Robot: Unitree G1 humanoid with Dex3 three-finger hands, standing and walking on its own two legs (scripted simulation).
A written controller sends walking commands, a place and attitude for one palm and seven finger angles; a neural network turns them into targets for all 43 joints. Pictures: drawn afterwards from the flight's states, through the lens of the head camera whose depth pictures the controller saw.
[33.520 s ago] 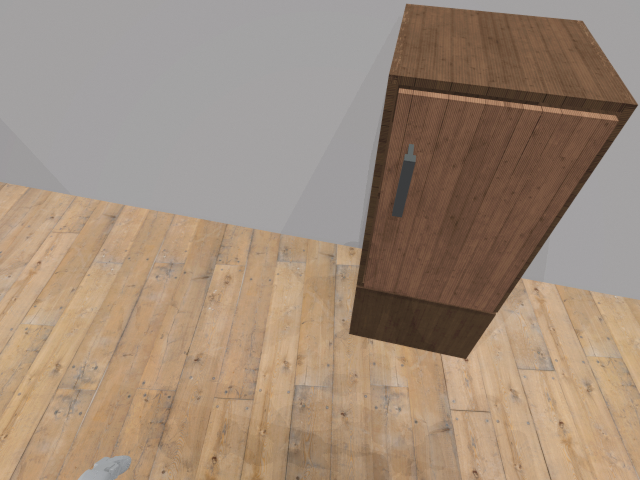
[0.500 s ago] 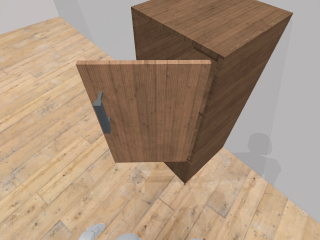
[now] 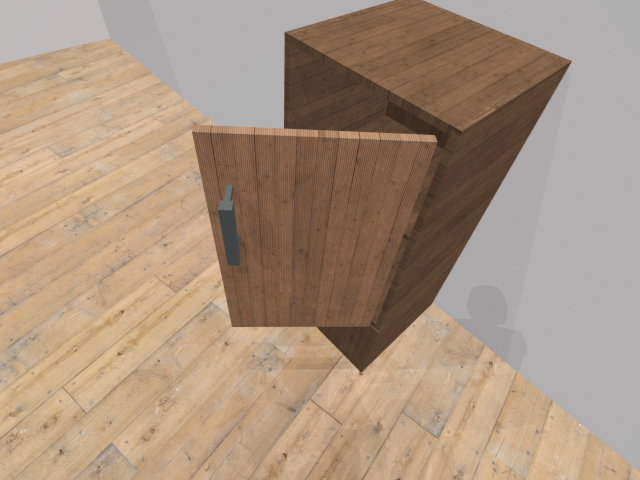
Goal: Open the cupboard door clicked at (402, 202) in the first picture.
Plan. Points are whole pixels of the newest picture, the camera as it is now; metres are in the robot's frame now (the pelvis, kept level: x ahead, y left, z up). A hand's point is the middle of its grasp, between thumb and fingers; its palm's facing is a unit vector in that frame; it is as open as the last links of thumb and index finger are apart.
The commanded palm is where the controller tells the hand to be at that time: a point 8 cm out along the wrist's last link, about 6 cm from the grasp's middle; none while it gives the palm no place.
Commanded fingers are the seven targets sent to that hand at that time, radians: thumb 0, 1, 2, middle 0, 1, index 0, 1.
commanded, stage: come to a stop and stand still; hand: left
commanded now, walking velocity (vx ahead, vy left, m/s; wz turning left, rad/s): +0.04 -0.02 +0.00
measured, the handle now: (231, 226) +0.51 +0.18 -0.03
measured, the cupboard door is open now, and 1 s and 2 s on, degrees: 49 49 49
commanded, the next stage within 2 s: look again from close up in 0.56 s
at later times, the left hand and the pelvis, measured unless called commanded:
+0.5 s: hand out of the picture +0.00 +0.11 -0.18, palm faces +0.05 -0.98 -0.20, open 7.2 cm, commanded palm none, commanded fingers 0.00 0.90 0.90 -0.20 -0.30 -0.20 -0.30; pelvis -0.01 -0.07 -0.01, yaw +1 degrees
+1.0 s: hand out of the picture -0.04 +0.14 -0.19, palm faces +0.05 -0.98 -0.17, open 7.4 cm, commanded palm none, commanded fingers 0.00 0.90 0.90 -0.20 -0.30 -0.20 -0.30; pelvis -0.03 -0.03 -0.01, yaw +2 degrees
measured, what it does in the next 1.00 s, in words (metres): steps on the spot: right foot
